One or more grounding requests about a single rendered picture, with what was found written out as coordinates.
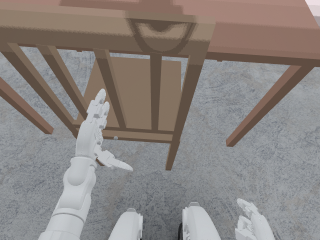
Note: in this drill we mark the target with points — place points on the table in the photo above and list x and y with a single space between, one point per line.
282 32

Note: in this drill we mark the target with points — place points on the robot right shin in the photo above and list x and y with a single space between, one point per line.
187 236

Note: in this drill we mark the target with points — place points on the right robot hand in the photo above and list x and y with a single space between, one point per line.
256 229

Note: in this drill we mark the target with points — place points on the robot left forearm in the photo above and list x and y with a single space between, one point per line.
70 213

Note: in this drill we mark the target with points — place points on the left robot thigh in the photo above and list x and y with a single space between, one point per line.
128 227

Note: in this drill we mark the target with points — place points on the left robot hand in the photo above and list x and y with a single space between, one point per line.
90 133

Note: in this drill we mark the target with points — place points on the chair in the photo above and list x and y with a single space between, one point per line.
146 103

